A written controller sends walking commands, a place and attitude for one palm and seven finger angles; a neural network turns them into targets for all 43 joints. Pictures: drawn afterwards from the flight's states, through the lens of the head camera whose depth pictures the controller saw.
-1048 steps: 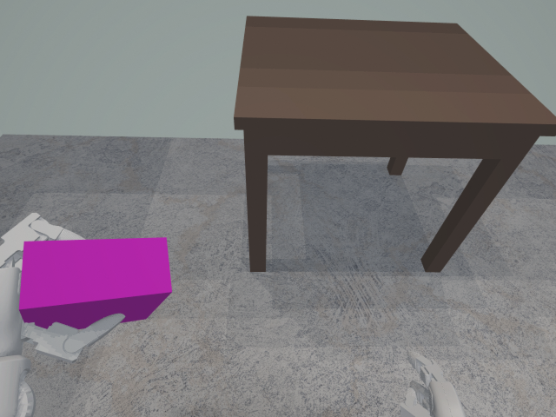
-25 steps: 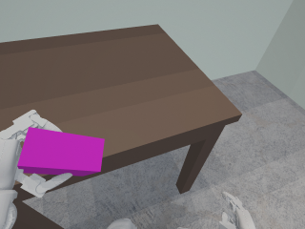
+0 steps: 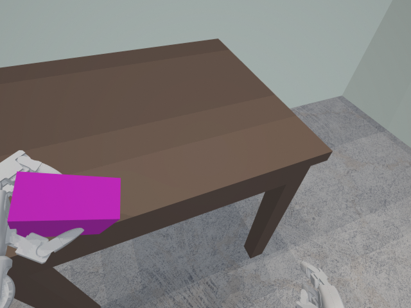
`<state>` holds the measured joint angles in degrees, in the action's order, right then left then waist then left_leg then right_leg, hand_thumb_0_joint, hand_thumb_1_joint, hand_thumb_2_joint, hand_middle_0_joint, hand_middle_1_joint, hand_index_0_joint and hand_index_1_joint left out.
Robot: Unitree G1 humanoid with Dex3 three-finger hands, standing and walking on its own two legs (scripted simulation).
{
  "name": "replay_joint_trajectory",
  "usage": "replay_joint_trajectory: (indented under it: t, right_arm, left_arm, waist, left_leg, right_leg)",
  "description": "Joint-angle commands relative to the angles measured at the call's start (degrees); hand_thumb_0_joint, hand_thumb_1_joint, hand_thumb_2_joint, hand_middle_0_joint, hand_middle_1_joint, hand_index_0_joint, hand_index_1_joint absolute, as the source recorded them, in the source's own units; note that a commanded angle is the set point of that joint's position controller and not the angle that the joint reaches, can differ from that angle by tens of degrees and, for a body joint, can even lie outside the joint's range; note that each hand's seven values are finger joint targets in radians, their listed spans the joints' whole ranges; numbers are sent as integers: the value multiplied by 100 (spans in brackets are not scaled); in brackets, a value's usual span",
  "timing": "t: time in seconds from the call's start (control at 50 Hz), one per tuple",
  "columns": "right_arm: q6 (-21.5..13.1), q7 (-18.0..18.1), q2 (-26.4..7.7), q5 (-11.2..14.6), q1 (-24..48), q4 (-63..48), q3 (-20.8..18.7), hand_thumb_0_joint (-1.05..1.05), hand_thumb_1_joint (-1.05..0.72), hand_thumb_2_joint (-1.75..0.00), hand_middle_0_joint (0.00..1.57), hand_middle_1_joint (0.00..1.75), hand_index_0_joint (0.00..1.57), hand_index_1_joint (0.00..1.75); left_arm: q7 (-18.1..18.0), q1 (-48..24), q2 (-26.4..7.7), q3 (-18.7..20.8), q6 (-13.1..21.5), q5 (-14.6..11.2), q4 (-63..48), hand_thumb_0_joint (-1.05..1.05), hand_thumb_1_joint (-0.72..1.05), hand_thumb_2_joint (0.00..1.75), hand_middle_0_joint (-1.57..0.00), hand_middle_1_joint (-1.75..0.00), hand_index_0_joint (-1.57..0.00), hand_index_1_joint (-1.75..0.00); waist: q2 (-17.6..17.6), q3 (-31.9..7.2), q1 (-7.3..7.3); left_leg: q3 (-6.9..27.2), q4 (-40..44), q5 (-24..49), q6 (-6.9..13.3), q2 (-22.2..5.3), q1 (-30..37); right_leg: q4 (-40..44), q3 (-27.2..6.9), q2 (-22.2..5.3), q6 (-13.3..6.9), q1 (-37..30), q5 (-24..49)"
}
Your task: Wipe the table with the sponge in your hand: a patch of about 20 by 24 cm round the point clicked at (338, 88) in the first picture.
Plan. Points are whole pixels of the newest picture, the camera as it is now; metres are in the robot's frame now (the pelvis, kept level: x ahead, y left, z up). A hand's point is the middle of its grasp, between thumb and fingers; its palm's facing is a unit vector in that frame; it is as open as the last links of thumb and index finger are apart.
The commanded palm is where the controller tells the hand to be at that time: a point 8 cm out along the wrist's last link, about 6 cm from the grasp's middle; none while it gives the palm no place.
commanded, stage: come to a stop and stand still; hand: left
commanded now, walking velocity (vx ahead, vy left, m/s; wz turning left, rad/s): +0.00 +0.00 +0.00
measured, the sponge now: (81, 208) +0.23 +0.22 +0.13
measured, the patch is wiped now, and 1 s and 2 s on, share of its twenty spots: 0.00 0.00 0.00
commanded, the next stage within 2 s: look again from close up in 0.10 s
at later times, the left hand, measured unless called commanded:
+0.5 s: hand (64, 192) +0.24 +0.24 +0.16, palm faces +0.40 -0.84 -0.37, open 10.3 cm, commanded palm +0.18 +0.27 +0.18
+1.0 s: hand (61, 179) +0.25 +0.25 +0.17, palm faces +0.37 -0.81 -0.45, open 10.3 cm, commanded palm +0.18 +0.27 +0.18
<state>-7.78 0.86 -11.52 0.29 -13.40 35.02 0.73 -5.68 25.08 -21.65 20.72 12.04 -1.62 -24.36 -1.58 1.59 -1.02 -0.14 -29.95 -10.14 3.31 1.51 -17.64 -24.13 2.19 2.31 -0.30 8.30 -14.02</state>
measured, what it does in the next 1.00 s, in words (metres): stands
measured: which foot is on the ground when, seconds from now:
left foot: down 0.00-1.00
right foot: down 0.00-1.00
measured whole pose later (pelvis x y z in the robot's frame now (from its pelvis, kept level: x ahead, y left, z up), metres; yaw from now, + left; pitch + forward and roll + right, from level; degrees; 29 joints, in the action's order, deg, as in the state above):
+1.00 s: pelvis +0.02 -0.01 +0.00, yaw +0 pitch +3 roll -1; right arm -9.4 -2.1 -14.3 0.3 -15.0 31.6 1.9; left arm -6.4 23.9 -27.3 23.6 15.6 -4.1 -25.1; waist 1.0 1.8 -0.9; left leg -0.4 -29.9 -11.9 3.1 2.4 -20.5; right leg -27.8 0.9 2.0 -1.2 12.9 -17.4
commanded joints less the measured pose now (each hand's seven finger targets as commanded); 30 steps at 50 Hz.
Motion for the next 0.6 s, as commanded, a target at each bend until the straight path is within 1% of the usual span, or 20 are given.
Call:
replay_joint_trajectory:
  t: [0.0, 0.02, 0.04, 0.06, 0.1, 0.12, 0.14, 0.16, 0.18, 0.2, 0.22, 0.24, 0.36, 0.42, 0.44, 0.46, 0.5, 0.52, 0.54, 0.58]
  right_arm:
    - [-327, 128, -761, 60, 713, -934, -272, 0, -90, -90, 20, 30, 20, 30]
    - [-344, 161, -732, 58, 819, -941, -239, 0, -90, -90, 20, 30, 20, 30]
    - [-333, 170, -720, 29, 752, -935, -232, 0, -90, -90, 20, 30, 20, 30]
    - [-338, 167, -690, 31, 746, -967, -241, 0, -90, -90, 20, 30, 20, 30]
    - [-368, 149, -687, 25, 728, -988, -255, 0, -90, -90, 20, 30, 20, 30]
    - [-380, 155, -672, 33, 749, -979, -259, 0, -90, -90, 20, 30, 20, 30]
    - [-356, 141, -669, 0, 700, -979, -240, 0, -90, -90, 20, 30, 20, 30]
    - [-349, 124, -675, 10, 712, -1012, -257, 0, -90, -90, 20, 30, 20, 30]
    - [-342, 116, -697, 5, 695, -1004, -268, 0, -90, -90, 20, 30, 20, 30]
    - [-332, 114, -659, 14, 703, -1010, -264, 0, -90, -90, 20, 30, 20, 30]
    - [-320, 117, -674, 22, 716, -985, -265, 0, -90, -90, 20, 30, 20, 30]
    - [-295, 113, -667, 13, 650, -983, -256, 0, -90, -90, 20, 30, 20, 30]
    - [-188, 141, -694, 64, 671, -1016, -249, 0, -90, -90, 20, 30, 20, 30]
    - [-138, 154, -686, 97, 766, -1026, -230, 0, -90, -90, 20, 30, 20, 30]
    - [-116, 144, -697, 82, 709, -1027, -236, 0, -90, -90, 20, 30, 20, 30]
    - [-109, 147, -692, 99, 741, -1071, -239, 0, -90, -90, 20, 30, 20, 30]
    - [-86, 147, -703, 104, 757, -1069, -255, 0, -90, -90, 20, 30, 20, 30]
    - [-78, 166, -687, 105, 834, -1058, -237, 0, -90, -90, 20, 30, 20, 30]
    - [-45, 157, -680, 85, 769, -1066, -216, 0, -90, -90, 20, 30, 20, 30]
    - [-33, 157, -714, 90, 771, -1094, -247, 0, -90, -90, 20, 30, 20, 30]
  left_arm:
    - [-140, -1040, -759, 381, 270, -51, -1246, 0, 10, 130, -120, -160, -120, -160]
    - [-174, -1157, -829, 401, 257, -8, -1394, 0, 10, 130, -120, -160, -120, -160]
    - [-185, -1198, -718, 292, 265, 18, -1430, 0, 10, 130, -120, -160, -120, -160]
    - [-207, -1206, -735, 287, 244, 50, -1432, 0, 10, 130, -120, -160, -120, -160]
    - [-228, -1209, -780, 311, 251, 97, -1520, 0, 10, 130, -120, -160, -120, -160]
    - [-261, -1059, -968, 520, 255, 110, -1551, 0, 10, 130, -120, -160, -120, -160]
    - [-249, -925, -774, 396, 267, 90, -1447, 0, 10, 130, -120, -160, -120, -160]
    - [-251, -899, -813, 422, 275, 89, -1459, 0, 10, 130, -120, -160, -120, -160]
    - [-247, -839, -817, 469, 290, 76, -1433, 0, 10, 130, -120, -160, -120, -160]
    - [-241, -710, -835, 501, 291, 61, -1346, 0, 10, 130, -120, -160, -120, -160]
    - [-249, -558, -907, 614, 279, 58, -1260, 0, 10, 130, -120, -160, -120, -160]
    - [-225, -543, -746, 475, 294, 12, -1311, 0, 10, 130, -120, -160, -120, -160]
    - [-181, -574, -758, 421, 215, -73, -1317, 0, 10, 130, -120, -160, -120, -160]
    - [-203, -619, -897, 521, 165, -62, -1397, 0, 10, 130, -120, -160, -120, -160]
    - [-181, -634, -729, 362, 174, -83, -1453, 0, 10, 130, -120, -160, -120, -160]
    - [-192, -647, -822, 420, 162, -99, -1457, 0, 10, 130, -120, -160, -120, -160]
    - [-194, -683, -809, 411, 161, -110, -1473, 0, 10, 130, -120, -160, -120, -160]
    - [-232, -635, -961, 568, 140, -85, -1516, 0, 10, 130, -120, -160, -120, -160]
    - [-216, -558, -739, 391, 139, -119, -1385, 0, 10, 130, -120, -160, -120, -160]
    - [-225, -581, -813, 463, 146, -139, -1427, 0, 10, 130, -120, -160, -120, -160]
  waist:
    - [-407, -420, 59]
    - [-728, -401, 39]
    - [-813, -398, 32]
    - [-760, -329, -3]
    - [-606, -373, -46]
    - [-597, -503, -50]
    - [-460, -534, -54]
    - [-395, -531, -57]
    - [-406, -570, -54]
    - [-258, -611, -54]
    - [-284, -703, -38]
    - [-271, -793, -22]
    - [-198, -948, -18]
    - [-133, -1002, -28]
    - [-135, -1044, -14]
    - [-167, -992, -28]
    - [-191, -869, -23]
    - [-296, -879, -38]
    - [-247, -798, -26]
    - [-206, -734, -31]
  left_leg:
    - [1281, 1430, -1211, -191, -745, 614]
    - [1545, 1763, -1502, -206, -871, 652]
    - [1699, 1910, -1722, -181, -949, 533]
    - [1683, 1946, -1748, -169, -972, 424]
    - [1422, 1885, -1818, -153, -883, 228]
    - [1296, 1825, -1701, -193, -828, 357]
    - [1244, 1745, -1636, -198, -747, 257]
    - [1128, 1659, -1528, -212, -674, 216]
    - [1018, 1518, -1313, -198, -610, 249]
    - [915, 1344, -1038, -179, -560, 340]
    - [831, 1224, -631, -223, -543, 555]
    - [824, 1121, -245, -236, -533, 692]
    - [764, 813, 1299, -208, -611, 1115]
    - [697, 616, 1748, -174, -600, 1206]
    - [673, 567, 1821, -150, -591, 1231]
    - [702, 593, 1795, -151, -603, 1168]
    - [704, 608, 1481, -135, -581, 1058]
    - [674, 598, 1461, -129, -574, 1090]
    - [715, 617, 1311, -116, -556, 951]
    - [697, 562, 1215, -114, -522, 817]
  right_leg:
    - [235, -436, -244, -115, 432, -448]
    - [-5, -365, -159, -67, 423, -436]
    - [-86, -338, -101, -46, 307, -385]
    - [17, -360, -135, -55, 187, -307]
    - [278, -370, -190, -71, -154, -182]
    - [367, -366, -218, -87, -195, -144]
    - [460, -366, -236, -114, -340, -84]
    - [547, -394, -274, -140, -399, -60]
    - [599, -429, -314, -162, -416, 13]
    - [687, -486, -385, -174, -371, 92]
    - [692, -486, -431, -189, -284, 243]
    - [624, -466, -440, -203, -270, 440]
    - [460, -405, -456, -117, -202, 1164]
    - [438, -438, -530, -112, -218, 1495]
    - [395, -417, -524, -114, -246, 1559]
    - [419, -450, -550, -107, -257, 1527]
    - [496, -525, -578, -123, -220, 1372]
    - [489, -519, -594, -125, -174, 1362]
    - [530, -508, -587, -131, -207, 1268]
    - [605, -619, -658, -151, -240, 1352]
